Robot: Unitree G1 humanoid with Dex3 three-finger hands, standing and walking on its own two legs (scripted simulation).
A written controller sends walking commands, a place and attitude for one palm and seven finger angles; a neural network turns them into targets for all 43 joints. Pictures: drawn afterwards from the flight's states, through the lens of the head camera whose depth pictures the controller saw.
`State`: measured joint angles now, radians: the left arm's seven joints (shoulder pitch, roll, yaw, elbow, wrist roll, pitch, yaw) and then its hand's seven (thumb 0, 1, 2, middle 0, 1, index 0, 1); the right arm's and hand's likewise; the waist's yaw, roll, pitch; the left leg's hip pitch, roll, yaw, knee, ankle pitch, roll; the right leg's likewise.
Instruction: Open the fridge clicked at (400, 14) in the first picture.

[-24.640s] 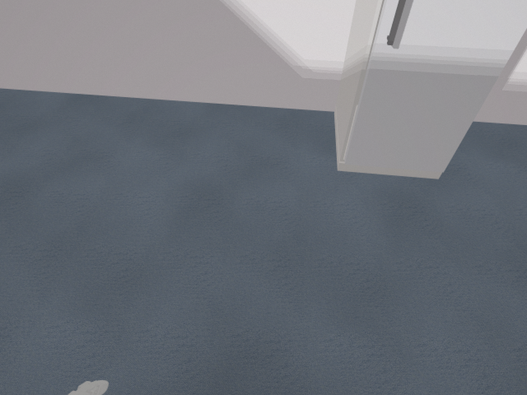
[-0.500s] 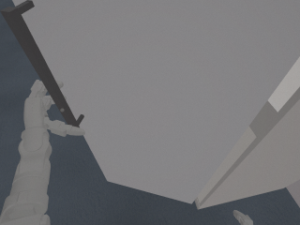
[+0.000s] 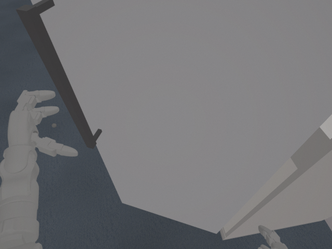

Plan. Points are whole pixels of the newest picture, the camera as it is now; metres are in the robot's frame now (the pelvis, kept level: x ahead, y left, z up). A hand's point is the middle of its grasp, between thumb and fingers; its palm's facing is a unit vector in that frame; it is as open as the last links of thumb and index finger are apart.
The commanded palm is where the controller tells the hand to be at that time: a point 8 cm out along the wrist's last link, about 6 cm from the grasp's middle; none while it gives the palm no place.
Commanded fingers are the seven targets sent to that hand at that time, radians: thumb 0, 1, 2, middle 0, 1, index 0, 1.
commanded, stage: slip the hand off the handle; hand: left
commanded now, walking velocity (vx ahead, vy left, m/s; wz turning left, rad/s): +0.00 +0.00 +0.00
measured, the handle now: (74, 92) +0.39 +0.23 +0.18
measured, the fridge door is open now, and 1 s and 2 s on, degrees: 64 64 64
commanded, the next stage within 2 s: draw the hand back to the body in 0.88 s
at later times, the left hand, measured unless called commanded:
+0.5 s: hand (37, 144) +0.30 +0.30 +0.11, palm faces +0.33 -0.92 -0.22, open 14.6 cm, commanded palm +0.26 +0.34 +0.12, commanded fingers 0.00 -0.55 0.20 -0.25 -1.15 -0.25 -1.15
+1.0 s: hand (19, 178) +0.22 +0.30 +0.11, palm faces +0.35 -0.91 -0.24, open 14.6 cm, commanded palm +0.19 +0.34 +0.12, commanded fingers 0.00 -0.55 0.20 -0.25 -1.15 -0.25 -1.15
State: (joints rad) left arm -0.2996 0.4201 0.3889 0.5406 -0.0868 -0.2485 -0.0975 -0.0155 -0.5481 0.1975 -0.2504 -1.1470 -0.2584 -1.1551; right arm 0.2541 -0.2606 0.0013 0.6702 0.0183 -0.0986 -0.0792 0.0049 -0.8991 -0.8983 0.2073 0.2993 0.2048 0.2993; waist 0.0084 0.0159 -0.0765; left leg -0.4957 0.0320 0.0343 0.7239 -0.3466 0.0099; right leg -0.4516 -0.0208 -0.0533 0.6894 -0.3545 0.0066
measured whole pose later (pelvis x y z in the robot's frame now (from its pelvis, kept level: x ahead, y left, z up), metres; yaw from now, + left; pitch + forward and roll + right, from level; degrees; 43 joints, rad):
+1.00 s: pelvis -0.01 -0.01 +0.00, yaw +2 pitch +4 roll -1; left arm 0.15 0.39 0.42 0.12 -0.20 -0.22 -0.18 -0.02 -0.55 0.20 -0.25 -1.15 -0.26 -1.15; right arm 0.22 -0.25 0.03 0.65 0.03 -0.21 -0.12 0.01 -0.90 -0.90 0.21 0.30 0.21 0.30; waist 0.06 0.03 -0.08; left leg -0.47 0.03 0.00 0.74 -0.34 0.00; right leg -0.41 -0.02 -0.08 0.71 -0.36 0.00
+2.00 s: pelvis +0.00 +0.01 +0.02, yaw +1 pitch -3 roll +0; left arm 0.38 0.35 0.33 -0.28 -0.05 -0.07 0.12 0.00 0.23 0.57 -0.23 -0.69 -0.23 -0.70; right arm 0.22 -0.22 0.03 0.68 0.00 -0.21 -0.09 0.01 -0.90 -0.90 0.21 0.30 0.21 0.30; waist 0.08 0.04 -0.01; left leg -0.19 0.00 0.04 0.53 -0.28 0.02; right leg -0.15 -0.04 -0.05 0.50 -0.29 0.02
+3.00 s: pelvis -0.02 +0.01 +0.02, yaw -1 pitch -1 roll -1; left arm 0.52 0.39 0.39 -0.46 -0.04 -0.17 0.12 0.01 0.89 0.90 -0.21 -0.30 -0.21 -0.31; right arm 0.18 -0.22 0.00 0.57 0.01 -0.06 -0.09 0.01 -0.90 -0.90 0.21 0.30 0.20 0.30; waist 0.01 0.00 0.04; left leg -0.27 0.01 0.06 0.52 -0.24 0.03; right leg -0.24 -0.04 -0.03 0.49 -0.24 0.03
